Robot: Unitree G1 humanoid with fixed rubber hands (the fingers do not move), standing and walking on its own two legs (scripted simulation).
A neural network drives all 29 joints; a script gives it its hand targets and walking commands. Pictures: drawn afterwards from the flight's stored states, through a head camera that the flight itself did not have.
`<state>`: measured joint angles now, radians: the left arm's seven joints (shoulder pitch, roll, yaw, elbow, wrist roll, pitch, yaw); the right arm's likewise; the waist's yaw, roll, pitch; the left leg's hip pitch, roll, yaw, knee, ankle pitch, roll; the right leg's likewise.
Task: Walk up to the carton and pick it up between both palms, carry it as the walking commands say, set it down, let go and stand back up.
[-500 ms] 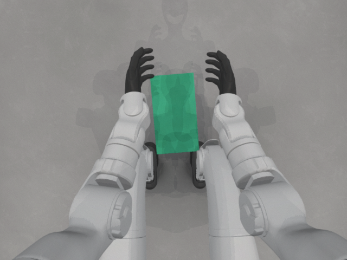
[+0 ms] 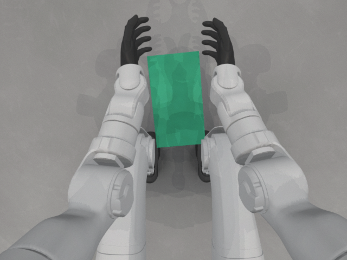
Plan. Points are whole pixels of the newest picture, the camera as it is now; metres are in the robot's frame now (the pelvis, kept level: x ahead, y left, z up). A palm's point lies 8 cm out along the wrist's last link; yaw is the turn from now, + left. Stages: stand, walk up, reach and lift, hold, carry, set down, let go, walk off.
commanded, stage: set down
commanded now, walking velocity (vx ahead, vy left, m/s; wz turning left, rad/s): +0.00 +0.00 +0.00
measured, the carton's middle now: (177, 100) +0.37 +0.01 -0.45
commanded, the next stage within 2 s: none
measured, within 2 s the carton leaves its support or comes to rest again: neither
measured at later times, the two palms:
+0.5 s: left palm (141, 54) +0.48 +0.09 -0.25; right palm (214, 53) +0.48 -0.08 -0.26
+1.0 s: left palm (151, 51) +0.50 +0.07 -0.31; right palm (213, 49) +0.51 -0.09 -0.31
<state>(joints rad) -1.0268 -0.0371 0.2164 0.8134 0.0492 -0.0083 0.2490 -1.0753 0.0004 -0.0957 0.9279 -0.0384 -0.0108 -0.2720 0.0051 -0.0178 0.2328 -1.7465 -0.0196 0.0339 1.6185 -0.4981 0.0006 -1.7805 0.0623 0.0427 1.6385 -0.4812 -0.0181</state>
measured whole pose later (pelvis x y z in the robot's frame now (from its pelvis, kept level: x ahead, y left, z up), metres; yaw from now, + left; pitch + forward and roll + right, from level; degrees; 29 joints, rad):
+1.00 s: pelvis -0.02 +0.00 -0.12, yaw +0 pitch +31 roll +3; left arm -1.49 0.03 0.39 1.03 0.12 0.08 0.14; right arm -1.55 -0.12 -0.20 1.17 -0.09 0.07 -0.17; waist 0.00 -0.03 0.52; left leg -2.01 -0.03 0.03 2.02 -0.56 -0.01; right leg -2.05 0.08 0.03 2.04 -0.52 -0.01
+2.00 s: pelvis -0.03 +0.00 -0.14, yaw +0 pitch +30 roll +4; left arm -1.55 -0.01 0.59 1.03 0.35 0.12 0.04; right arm -1.57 -0.09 -0.43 1.14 -0.29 0.12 -0.04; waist 0.00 -0.05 0.52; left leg -2.05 -0.03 0.03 2.08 -0.57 -0.02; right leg -2.10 0.09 0.03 2.10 -0.53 -0.01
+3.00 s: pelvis -0.02 +0.00 -0.16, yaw +0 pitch +32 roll +4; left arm -1.59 0.20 0.38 1.20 0.19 0.09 0.04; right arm -1.56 -0.27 -0.26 1.24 -0.02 0.07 -0.05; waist 0.02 -0.05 0.52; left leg -2.14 -0.04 0.03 2.14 -0.57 -0.02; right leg -2.19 0.09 0.03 2.15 -0.53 -0.01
